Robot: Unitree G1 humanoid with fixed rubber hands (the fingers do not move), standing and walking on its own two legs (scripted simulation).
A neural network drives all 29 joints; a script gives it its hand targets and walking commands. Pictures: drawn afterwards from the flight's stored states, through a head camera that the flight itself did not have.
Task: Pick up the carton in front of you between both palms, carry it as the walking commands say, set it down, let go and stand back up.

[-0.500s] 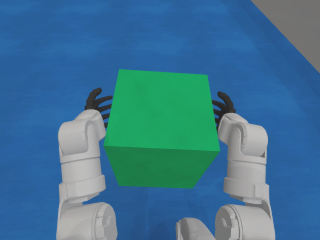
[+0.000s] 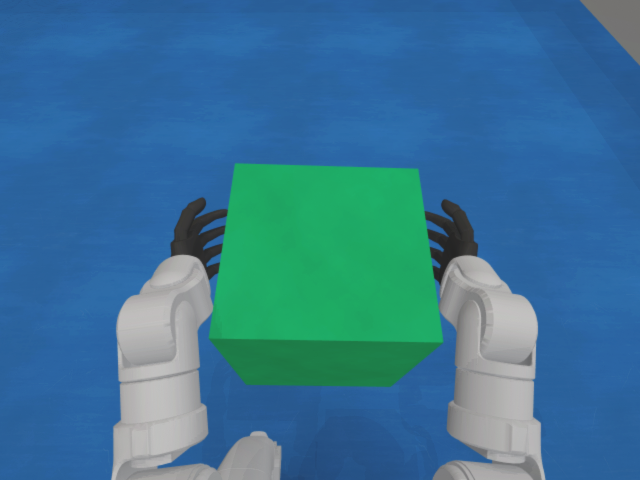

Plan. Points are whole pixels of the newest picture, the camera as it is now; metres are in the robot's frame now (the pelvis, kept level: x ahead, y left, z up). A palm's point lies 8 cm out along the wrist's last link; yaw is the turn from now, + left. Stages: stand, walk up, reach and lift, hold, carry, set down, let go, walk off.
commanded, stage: carry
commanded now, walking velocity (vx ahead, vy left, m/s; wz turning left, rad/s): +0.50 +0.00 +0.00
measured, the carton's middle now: (322, 289) +0.33 +0.02 +0.02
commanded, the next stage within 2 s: none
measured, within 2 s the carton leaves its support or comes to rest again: neither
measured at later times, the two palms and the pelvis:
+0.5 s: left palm (227, 112) +0.61 +0.18 +0.09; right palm (419, 125) +0.58 -0.12 +0.10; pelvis +0.34 +0.05 +0.01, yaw -4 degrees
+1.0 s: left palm (275, 27) +0.88 +0.13 +0.10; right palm (426, 31) +0.89 -0.17 +0.09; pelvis +0.65 -0.03 +0.01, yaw +0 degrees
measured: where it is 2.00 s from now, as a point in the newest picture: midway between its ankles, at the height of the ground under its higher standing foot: (335, 185)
